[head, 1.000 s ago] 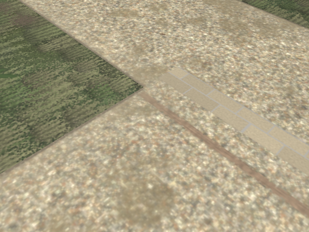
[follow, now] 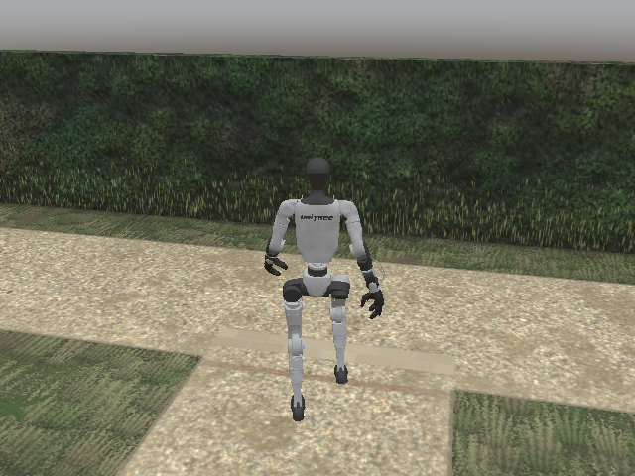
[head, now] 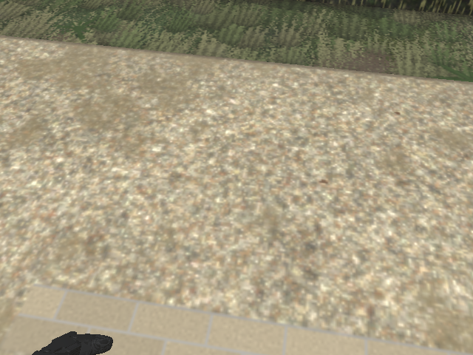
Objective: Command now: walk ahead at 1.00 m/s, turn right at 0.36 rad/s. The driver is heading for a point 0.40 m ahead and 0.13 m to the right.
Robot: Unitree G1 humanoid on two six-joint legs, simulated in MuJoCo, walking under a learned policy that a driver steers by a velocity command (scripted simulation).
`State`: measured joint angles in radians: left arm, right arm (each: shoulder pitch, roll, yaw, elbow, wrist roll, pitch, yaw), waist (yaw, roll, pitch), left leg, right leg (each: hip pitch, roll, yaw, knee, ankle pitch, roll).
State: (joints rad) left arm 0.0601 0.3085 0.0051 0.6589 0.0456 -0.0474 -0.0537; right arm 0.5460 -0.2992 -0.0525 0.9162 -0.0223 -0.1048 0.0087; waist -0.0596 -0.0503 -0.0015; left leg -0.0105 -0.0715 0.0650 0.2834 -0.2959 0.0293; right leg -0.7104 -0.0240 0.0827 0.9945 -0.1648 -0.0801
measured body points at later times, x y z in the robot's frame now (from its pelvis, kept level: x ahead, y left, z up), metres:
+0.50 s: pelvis +0.46 -0.06 +0.00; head +0.51 -0.08 +0.44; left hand +0.53 +0.20 -0.13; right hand +0.64 -0.34 -0.08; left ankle +0.70 +0.03 -0.69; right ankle +0.36 -0.08 -0.74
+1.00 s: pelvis +0.63 -0.10 -0.01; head +0.64 -0.12 +0.44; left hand +0.82 +0.11 -0.12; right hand +0.68 -0.37 -0.13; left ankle +0.73 -0.03 -0.74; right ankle +0.62 -0.25 -0.74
